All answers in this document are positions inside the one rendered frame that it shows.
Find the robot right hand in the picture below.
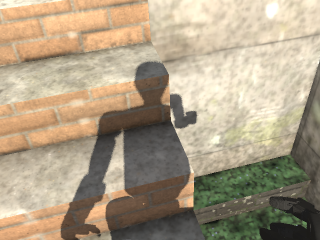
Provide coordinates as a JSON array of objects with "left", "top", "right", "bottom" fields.
[{"left": 259, "top": 196, "right": 320, "bottom": 240}]

